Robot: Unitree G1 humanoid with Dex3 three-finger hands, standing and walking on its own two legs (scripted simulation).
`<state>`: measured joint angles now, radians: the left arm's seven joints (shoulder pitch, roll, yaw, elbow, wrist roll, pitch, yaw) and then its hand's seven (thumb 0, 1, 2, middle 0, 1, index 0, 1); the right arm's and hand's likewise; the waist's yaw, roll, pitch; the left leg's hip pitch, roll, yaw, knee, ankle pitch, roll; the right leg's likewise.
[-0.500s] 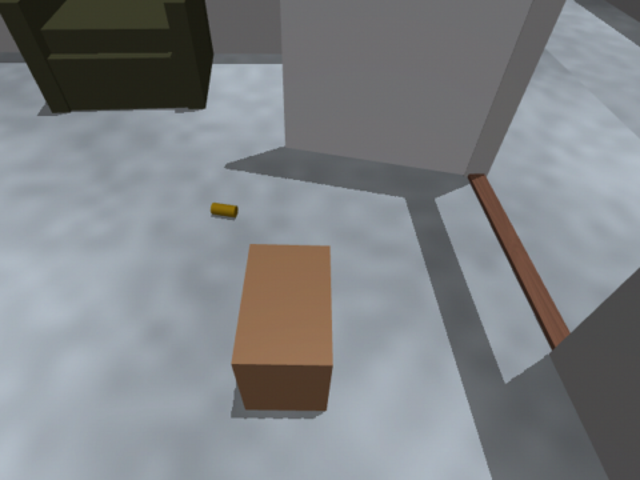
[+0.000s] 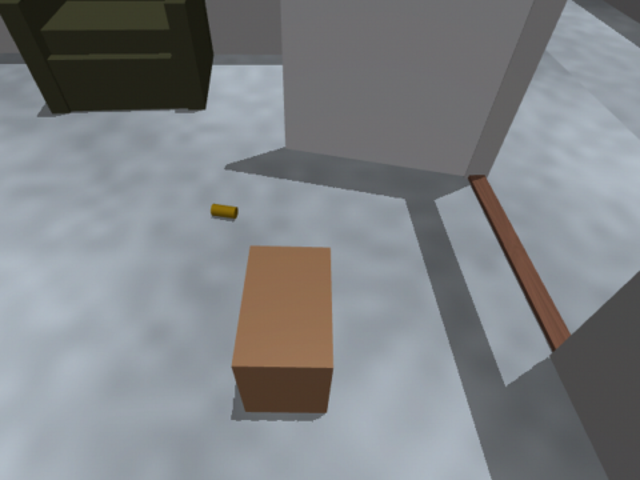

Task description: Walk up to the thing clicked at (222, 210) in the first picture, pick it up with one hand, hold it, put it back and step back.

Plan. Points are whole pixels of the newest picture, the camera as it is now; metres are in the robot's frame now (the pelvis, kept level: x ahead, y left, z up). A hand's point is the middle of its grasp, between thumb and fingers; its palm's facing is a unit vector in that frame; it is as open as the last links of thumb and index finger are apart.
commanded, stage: stand
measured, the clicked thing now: (224, 211) +1.31 +0.39 -0.76
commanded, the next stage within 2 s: walk up in 0.62 s
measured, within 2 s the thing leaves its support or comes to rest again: neither
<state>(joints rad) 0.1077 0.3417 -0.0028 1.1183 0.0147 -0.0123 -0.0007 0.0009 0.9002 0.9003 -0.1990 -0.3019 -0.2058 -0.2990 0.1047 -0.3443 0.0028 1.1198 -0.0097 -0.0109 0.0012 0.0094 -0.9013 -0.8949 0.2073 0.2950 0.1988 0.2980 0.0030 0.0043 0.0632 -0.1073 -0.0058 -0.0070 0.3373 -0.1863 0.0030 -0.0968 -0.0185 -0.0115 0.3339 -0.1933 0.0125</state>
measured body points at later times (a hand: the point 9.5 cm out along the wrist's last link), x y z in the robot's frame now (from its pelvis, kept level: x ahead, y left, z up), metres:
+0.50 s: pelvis +0.00 +0.00 +0.00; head +0.01 +0.00 +0.45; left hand +0.07 +0.30 -0.13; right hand +0.08 -0.30 -0.13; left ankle +0.00 +0.12 -0.75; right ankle -0.01 -0.13 -0.75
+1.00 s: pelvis -0.02 -0.07 +0.00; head +0.03 -0.07 +0.44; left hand -0.01 +0.27 -0.10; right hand +0.17 -0.35 -0.13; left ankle -0.04 +0.08 -0.69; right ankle +0.01 -0.16 -0.75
